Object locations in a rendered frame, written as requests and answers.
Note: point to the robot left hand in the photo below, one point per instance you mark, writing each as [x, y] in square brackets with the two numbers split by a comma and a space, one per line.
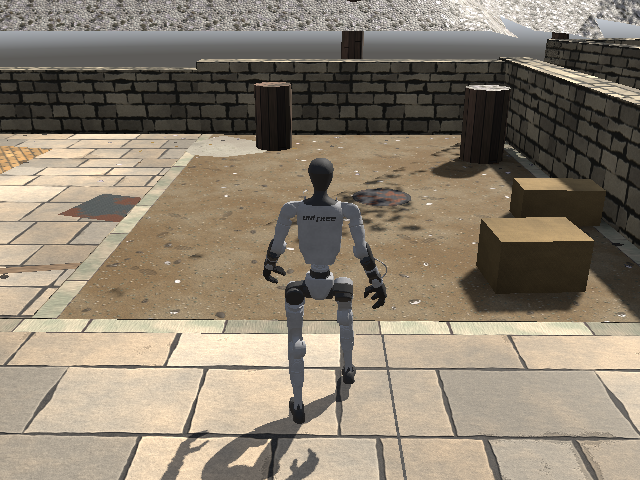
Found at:
[276, 269]

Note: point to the robot right forearm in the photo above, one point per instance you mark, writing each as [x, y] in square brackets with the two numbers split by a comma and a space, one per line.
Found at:
[371, 269]

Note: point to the robot left forearm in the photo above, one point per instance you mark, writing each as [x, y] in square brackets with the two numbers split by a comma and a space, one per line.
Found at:
[271, 258]

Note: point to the left robot upper arm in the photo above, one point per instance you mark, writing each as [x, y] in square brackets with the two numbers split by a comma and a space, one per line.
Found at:
[289, 210]

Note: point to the right robot upper arm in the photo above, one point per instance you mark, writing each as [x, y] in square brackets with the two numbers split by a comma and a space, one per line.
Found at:
[352, 212]

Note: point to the robot right hand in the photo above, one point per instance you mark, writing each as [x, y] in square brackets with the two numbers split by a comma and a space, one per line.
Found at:
[380, 293]

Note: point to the robot left thigh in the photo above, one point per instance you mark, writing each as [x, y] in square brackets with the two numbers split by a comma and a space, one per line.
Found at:
[294, 306]

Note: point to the right robot shin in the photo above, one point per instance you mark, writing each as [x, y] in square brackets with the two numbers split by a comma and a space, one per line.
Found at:
[347, 341]

